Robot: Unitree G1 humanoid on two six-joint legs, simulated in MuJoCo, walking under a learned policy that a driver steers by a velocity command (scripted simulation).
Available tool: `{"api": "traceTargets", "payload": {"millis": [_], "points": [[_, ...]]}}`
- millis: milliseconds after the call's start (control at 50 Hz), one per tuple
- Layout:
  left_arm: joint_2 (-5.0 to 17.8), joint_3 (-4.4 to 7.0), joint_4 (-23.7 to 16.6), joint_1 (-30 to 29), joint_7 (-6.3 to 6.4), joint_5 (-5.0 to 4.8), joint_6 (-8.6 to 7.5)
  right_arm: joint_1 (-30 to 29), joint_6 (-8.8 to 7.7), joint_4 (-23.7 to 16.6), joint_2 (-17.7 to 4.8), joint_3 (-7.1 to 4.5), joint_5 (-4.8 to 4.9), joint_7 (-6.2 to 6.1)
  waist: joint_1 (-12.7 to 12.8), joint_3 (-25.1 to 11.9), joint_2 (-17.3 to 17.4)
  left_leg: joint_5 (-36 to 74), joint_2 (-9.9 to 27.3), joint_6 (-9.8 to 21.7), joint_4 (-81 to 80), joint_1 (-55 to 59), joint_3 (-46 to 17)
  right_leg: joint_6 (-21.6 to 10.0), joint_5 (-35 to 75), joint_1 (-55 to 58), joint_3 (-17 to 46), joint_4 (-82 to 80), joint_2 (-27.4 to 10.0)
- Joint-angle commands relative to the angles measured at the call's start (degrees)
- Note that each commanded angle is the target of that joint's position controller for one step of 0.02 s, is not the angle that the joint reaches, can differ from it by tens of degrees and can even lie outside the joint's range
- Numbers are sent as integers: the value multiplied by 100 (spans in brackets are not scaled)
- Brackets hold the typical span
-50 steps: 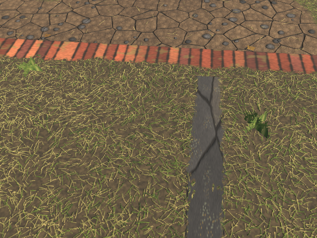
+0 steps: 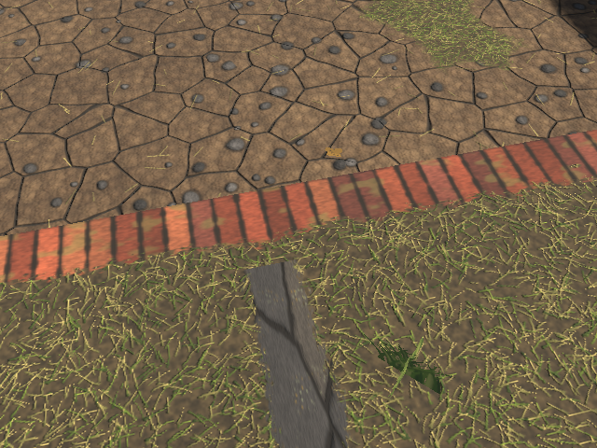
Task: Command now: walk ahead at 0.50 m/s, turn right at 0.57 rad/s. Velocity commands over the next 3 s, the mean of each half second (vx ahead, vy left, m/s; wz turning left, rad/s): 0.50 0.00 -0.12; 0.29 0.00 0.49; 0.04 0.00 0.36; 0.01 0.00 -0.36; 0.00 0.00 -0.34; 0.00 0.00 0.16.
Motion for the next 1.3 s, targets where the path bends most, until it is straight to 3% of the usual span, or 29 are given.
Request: {"api": "traceTargets", "payload": {"millis": [20, 120, 240, 300, 340, 360, 380, 400, 420, 440, 460, 500, 540, 600, 640, 700, 780, 840, 860, 880, 900, 920, 940, 960, 1000, 1060, 1140, 1240, 1300], "points": [[780, 160, -309, 204, 16, -28, -182, 334, 155, -240, -393, -89, -45, 35, -160, -319, -135, 430, 39, -167, -480, -396, 92, -773, 1819, 305, 1581, -1143, -1449], [726, 126, -195, 829, 28, -29, -182, -726, 158, -575, -416, -55, -4, 79, 258, -130, -399, 1542, -45, -204, -1856, -961, 136, -451, 1870, 877, 1605, -1180, -1369], [689, 33, -14, 1284, 109, 78, -237, -1548, 56, -830, -393, 33, 77, 168, 571, 27, -486, 1813, -289, 140, -3022, -829, 391, -308, 2639, 1715, 1444, -1047, -1601], [799, 21, 22, 1052, 158, 140, -273, -1174, 13, -768, -539, -15, 110, 169, 257, 40, -569, 1248, -506, 523, -3468, -49, 448, -141, 3714, 1877, 1185, -779, -1789], [904, 29, 59, 902, 161, 191, -275, -18, -17, -384, -730, -126, 136, 77, -253, -532, -521, 854, -939, 788, -3705, 1279, 611, 12, 5217, 1950, 861, 500, -1664], [883, 8, 47, 848, 156, 183, -277, 884, -58, -115, -843, -192, 87, 17, -667, -997, -350, 992, -788, 984, -3907, 2438, 399, 104, 4796, 1459, 625, 1654, -1478], [577, -88, -145, 1023, 139, 80, -308, 1711, -73, 0, -1309, -315, -36, -48, -810, -1689, 397, 451, 512, 1459, -3948, 3945, -1436, 279, 2856, 93, 309, 3482, -1061], [376, -106, -131, 1498, 83, 28, -310, 1662, -17, 98, -1583, -411, 15, 19, -421, -1906, 1514, 627, 1535, 2235, -4692, 4766, -4072, 502, -1756, -1679, 115, 5099, -41], [699, -75, -198, 987, 97, 218, -317, 1134, 29, 43, -1172, -333, 226, 104, -291, -1207, 581, -3, 1240, 2049, -4998, 4216, -4040, 398, -1449, -2240, 648, 5284, -470], [712, -79, -323, 484, 56, 196, -360, 690, 42, -56, -935, -287, 246, 123, -213, -588, 195, 169, 1073, 1934, -5087, 3433, -3130, 418, -900, -2313, 615, 5058, -740], [645, -109, -412, 211, 30, 199, -382, 533, 34, -63, -772, -245, 200, 126, -143, -343, -55, 771, 795, 1800, -5203, 2940, -2645, 452, -660, -2194, 560, 4742, -917], [534, -147, -487, 219, -3, 272, -256, 600, -13, 67, -666, -201, 224, 85, 94, -269, 65, 1697, 391, 1618, -5316, 2398, -2032, 635, -603, -1842, 517, 4262, -1099], [428, -186, -542, 199, -27, 289, -143, 793, -73, 147, -776, -236, 263, 66, 137, -349, 166, 2140, 247, 1659, -5388, 2212, -1772, 812, -648, -1762, 396, 3955, -1124], [377, -226, -784, -442, -37, 279, -72, 1034, -57, 194, -916, -286, 259, 36, 21, -140, 175, 1901, 78, 1656, -5614, 1946, -1619, 1033, -206, -2084, 236, 3267, -1201], [354, -242, -947, -918, -18, 237, -61, 1246, -27, 237, -910, -289, 256, 30, -101, 7, 175, 3020, -34, 1492, -5436, 1949, -1479, 1141, 210, -2171, 148, 2672, -1132], [276, -295, -1076, -1284, 5, 164, -63, 1553, 48, 283, -937, -307, 258, -8, -276, -305, 293, 4708, -218, 1102, -4792, 2244, -1244, 1124, 638, -1911, 68, 2122, -861], [360, -319, -1221, -1629, 66, 96, -88, 1697, 217, 219, -926, -320, 180, -108, -421, -451, 453, 4816, -234, 943, -4192, 2702, -1603, 1014, 546, -1770, 202, 1520, -574], [592, -262, -1025, -883, 147, 85, -193, 1194, 245, -12, -1041, -375, 160, -163, -14, -533, 511, 4454, -371, 711, -3475, 2494, -1974, 782, 537, -608, 425, 411, -468], [707, -228, -897, -336, 200, 139, -283, 974, 194, -109, -1032, -375, 241, -131, 294, -723, 305, 4077, -643, 547, -2770, 2157, -1880, 640, 1436, 316, 557, -193, -723], [1169, -139, -877, 303, 282, 208, -328, 1126, 131, -357, -688, -283, 352, -106, 363, -1540, -538, 1885, -937, 340, -1350, 1397, -1403, 309, 3456, 1794, 1633, 157, -2216], [1409, -78, -1018, 127, 249, 129, -193, 2206, 203, -341, -450, -267, 498, -183, -88, -2357, -1575, -2530, -1771, 281, 21, 473, -612, -662, 5757, 2679, 3082, 433, -3733], [1005, -85, -1058, -4, 214, -15, -78, 2292, 333, -95, -944, -340, 222, -235, -145, -2276, -908, -2170, -1278, 278, 567, 292, -451, -839, 4819, 2053, 3262, 341, -3594], [534, -215, -1160, -322, 227, -6, -43, 1785, 416, -89, -1002, -381, 122, -189, -134, -1534, -439, -1663, -1123, 199, 659, 213, -441, -673, 3796, 1356, 2547, 74, -3114], [343, -281, -1199, -643, 246, 39, 4, 1437, 478, -173, -904, -374, 98, -125, -192, -1054, -389, -1328, -982, 101, 494, 180, -372, -450, 2999, 801, 1941, -242, -2705], [442, -258, -1190, -783, 306, 105, 47, 1287, 645, -243, -783, -357, 92, 3, -248, -684, -904, -910, -890, -72, 484, 359, -209, -330, 2559, 135, 1171, -554, -2256], [542, -193, -1144, -649, 288, 160, 24, 1177, 731, -352, -719, -337, 167, 52, -276, -827, -803, -701, -912, -127, 384, 443, -116, -443, 2510, 12, 739, -606, -2247], [622, -130, -1124, -567, 282, 173, 99, 691, 829, -587, -661, -271, 126, 112, -172, -723, -887, -506, -686, -100, -442, 369, 22, -459, 895, -34, 529, -854, -2347], [861, -32, -1016, -370, 183, 210, 205, 354, 811, -779, -573, -136, 165, 138, 11, -714, -1018, -844, -770, 138, -2025, 1274, 321, -409, -26, -277, 461, -778, -2379], [953, -6, -923, -313, 139, 116, 311, 758, 691, -654, -516, -82, 149, 101, -223, -643, -812, -78, -873, 408, -3788, 2269, 458, -76, 259, -632, 301, -291, -2293]]}}
Next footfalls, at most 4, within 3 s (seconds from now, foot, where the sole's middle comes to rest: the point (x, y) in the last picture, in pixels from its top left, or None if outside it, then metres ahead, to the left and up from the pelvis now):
0.36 left None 0.39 0.11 -0.77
0.88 right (334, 366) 0.65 -0.03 -0.77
1.32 left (261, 436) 0.49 0.13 -0.78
1.70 right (349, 416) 0.53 -0.06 -0.78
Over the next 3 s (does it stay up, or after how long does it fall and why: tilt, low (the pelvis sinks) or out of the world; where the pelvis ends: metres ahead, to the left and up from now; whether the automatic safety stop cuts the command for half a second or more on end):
stays up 0.43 0.04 -0.01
